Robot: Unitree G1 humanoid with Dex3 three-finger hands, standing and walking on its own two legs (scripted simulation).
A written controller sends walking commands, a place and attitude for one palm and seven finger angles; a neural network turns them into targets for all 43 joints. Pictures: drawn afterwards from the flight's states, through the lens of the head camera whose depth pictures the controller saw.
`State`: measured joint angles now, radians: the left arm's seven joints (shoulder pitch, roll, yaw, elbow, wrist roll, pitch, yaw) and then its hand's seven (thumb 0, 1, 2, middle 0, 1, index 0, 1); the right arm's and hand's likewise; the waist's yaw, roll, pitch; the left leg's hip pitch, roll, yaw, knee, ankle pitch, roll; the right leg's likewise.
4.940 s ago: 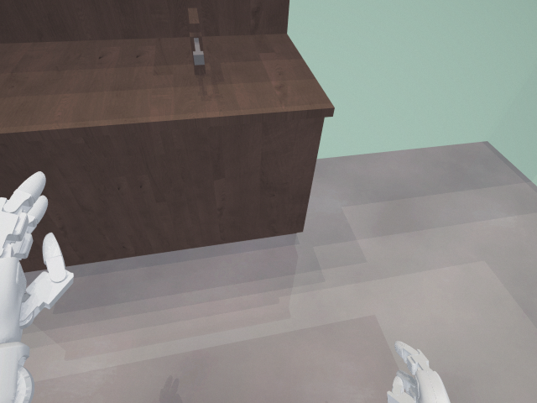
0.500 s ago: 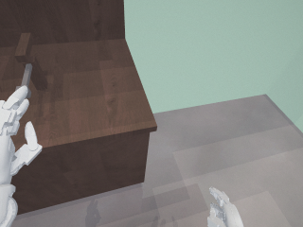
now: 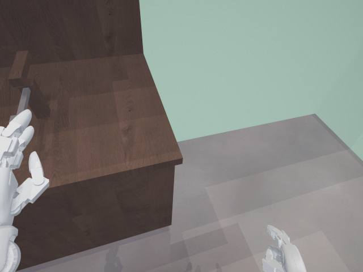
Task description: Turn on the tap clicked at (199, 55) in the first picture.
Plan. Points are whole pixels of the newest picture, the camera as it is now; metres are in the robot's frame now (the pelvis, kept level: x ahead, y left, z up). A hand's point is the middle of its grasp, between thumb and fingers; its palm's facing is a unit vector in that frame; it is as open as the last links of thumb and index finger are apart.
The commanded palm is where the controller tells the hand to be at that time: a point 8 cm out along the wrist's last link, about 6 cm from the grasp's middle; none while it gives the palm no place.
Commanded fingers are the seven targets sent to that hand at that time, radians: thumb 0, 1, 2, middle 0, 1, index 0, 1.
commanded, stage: look again from close up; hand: left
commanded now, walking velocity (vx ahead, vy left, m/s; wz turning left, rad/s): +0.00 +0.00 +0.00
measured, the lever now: (19, 122) +0.40 +0.43 +0.08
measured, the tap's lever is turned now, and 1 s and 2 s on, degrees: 0 0 0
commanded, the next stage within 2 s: shuffle to correct the standing spot in 0.26 s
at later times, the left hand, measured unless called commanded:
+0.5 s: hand (41, 194) +0.19 +0.25 +0.15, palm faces +0.38 -0.86 -0.36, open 7.4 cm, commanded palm +0.14 +0.28 +0.17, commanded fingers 0.00 0.90 0.90 -0.20 -0.30 -0.20 -0.30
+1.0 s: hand (32, 169) +0.24 +0.28 +0.15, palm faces +0.41 -0.84 -0.36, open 7.4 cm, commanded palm +0.18 +0.32 +0.17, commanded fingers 0.00 0.90 0.90 -0.20 -0.30 -0.20 -0.30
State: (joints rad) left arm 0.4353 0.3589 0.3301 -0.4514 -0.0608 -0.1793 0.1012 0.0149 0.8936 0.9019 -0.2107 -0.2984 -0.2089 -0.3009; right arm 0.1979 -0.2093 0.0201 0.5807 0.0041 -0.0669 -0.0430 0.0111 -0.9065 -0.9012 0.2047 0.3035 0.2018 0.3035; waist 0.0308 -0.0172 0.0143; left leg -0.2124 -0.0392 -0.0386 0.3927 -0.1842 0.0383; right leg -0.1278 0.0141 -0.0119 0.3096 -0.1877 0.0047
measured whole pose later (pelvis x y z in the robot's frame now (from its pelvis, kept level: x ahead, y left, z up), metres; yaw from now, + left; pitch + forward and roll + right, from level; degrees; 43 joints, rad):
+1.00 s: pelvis +0.03 +0.04 -0.03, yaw +2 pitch +1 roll -1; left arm 0.46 0.37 0.36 -0.52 -0.05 -0.25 0.12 0.01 0.89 0.90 -0.21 -0.30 -0.21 -0.30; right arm 0.22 -0.21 0.00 0.61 0.02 -0.06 -0.01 0.01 -0.91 -0.90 0.21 0.30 0.20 0.30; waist 0.01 -0.03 0.01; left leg -0.31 -0.10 0.04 0.68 -0.40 0.11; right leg -0.25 -0.07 -0.02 0.69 -0.43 0.04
